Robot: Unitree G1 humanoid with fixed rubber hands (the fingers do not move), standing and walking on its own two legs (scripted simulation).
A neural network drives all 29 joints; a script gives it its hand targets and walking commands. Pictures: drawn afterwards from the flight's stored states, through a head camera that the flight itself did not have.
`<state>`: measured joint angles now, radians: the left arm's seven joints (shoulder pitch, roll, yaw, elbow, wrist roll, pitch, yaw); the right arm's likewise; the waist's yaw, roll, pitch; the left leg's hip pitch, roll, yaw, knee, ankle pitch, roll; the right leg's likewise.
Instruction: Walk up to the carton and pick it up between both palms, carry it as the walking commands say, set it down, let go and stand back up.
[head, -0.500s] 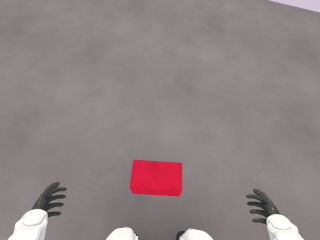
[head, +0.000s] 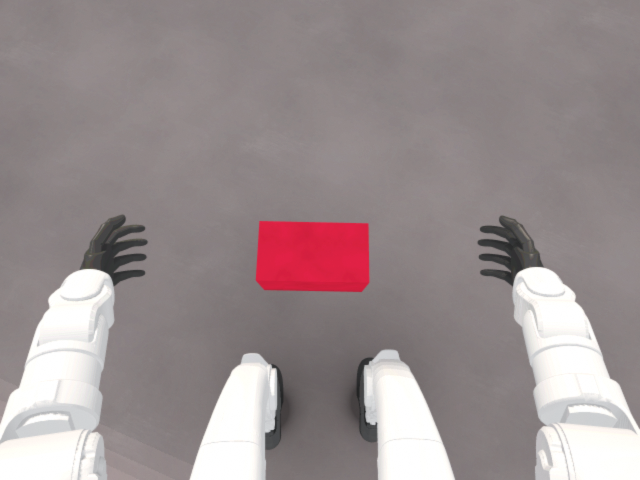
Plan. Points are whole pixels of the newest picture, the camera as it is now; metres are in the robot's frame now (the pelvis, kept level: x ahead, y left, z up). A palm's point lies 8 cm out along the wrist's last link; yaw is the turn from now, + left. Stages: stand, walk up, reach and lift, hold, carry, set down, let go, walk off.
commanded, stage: reach and lift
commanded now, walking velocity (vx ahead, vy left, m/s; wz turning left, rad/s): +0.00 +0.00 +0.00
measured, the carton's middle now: (313, 258) +0.48 +0.01 -0.61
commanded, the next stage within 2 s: none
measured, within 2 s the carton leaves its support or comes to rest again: neither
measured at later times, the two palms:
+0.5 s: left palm (159, 184) +0.48 +0.24 -0.14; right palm (463, 186) +0.48 -0.22 -0.15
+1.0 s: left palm (181, 200) +0.49 +0.24 -0.23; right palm (443, 199) +0.49 -0.22 -0.23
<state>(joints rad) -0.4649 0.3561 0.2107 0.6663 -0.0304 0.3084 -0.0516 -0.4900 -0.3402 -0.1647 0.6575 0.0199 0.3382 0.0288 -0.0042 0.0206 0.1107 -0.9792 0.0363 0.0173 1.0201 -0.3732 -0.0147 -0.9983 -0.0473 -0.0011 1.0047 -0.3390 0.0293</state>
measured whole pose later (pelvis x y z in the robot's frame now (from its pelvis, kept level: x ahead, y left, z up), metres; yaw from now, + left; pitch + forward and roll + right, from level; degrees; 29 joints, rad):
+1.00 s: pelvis -0.03 -0.01 -0.13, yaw +0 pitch +48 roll +0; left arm -1.17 0.42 0.31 0.91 -0.04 0.17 -0.08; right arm -1.19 -0.32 -0.32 0.90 0.02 0.18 0.00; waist -0.01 0.00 -0.06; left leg -1.88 0.01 -0.04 1.44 -0.40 -0.04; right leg -1.90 -0.02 0.03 1.42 -0.37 0.03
